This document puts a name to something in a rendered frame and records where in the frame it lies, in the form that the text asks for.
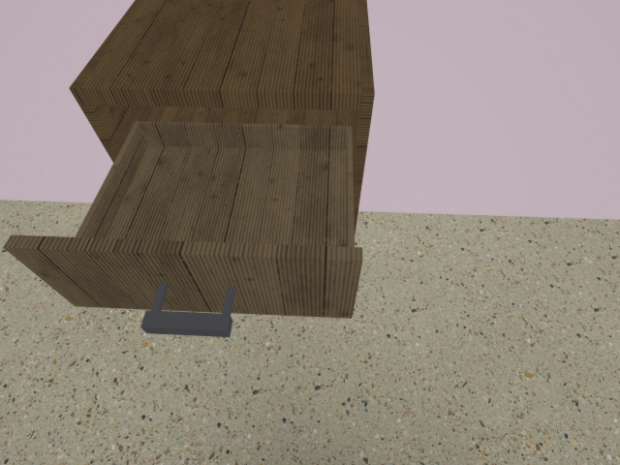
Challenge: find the drawer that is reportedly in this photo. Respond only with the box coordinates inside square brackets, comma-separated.
[3, 121, 362, 319]

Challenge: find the cabinet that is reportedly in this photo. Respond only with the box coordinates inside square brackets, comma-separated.
[69, 0, 375, 233]

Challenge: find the handle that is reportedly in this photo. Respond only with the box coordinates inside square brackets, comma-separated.
[140, 284, 235, 337]

